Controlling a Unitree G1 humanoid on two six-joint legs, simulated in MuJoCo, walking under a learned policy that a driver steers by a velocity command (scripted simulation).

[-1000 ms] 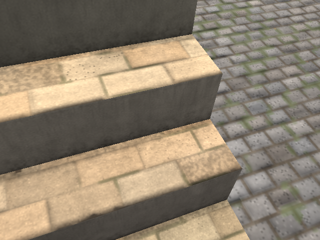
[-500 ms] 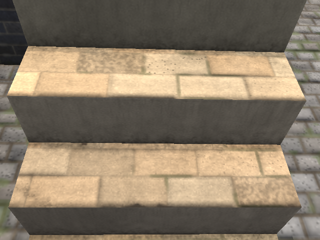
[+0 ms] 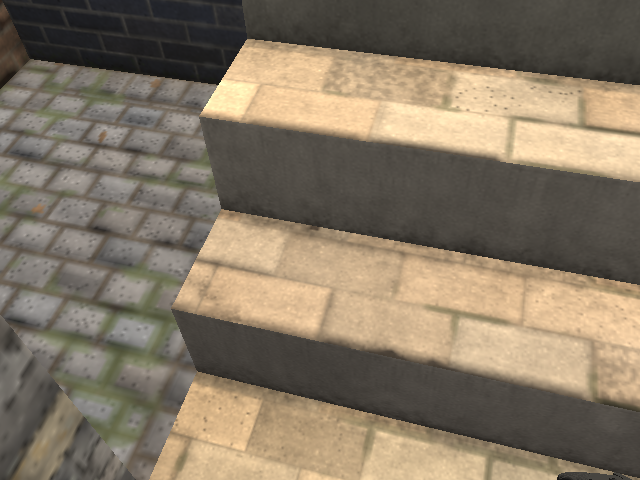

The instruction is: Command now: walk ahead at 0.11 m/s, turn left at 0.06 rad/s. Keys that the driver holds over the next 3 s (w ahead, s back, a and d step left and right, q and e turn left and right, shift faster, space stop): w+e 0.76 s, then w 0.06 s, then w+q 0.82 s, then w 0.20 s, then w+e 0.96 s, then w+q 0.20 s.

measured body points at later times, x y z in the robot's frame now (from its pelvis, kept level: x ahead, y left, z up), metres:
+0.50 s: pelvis +0.02 -0.01 -0.01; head +0.04 -0.02 +0.44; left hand +0.25 +0.22 -0.08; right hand +0.13 -0.31 -0.11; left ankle -0.03 +0.14 -0.71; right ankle +0.00 -0.08 -0.74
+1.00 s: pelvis +0.16 -0.04 +0.01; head +0.20 -0.08 +0.45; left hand +0.19 +0.20 -0.12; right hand +0.28 -0.26 -0.09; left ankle +0.31 +0.02 -0.43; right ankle +0.00 -0.08 -0.74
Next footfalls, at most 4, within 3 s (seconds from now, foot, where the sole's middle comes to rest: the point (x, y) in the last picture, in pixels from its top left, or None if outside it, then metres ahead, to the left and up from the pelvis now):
0.04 left None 0.00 0.14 -0.77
0.48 right None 0.04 -0.09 -0.77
1.06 left None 0.34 0.00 -0.56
1.62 right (540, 332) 0.57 -0.26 -0.34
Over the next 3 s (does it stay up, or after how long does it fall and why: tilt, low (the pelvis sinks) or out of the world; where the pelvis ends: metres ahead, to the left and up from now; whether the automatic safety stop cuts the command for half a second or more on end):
stays up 0.99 -0.27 0.85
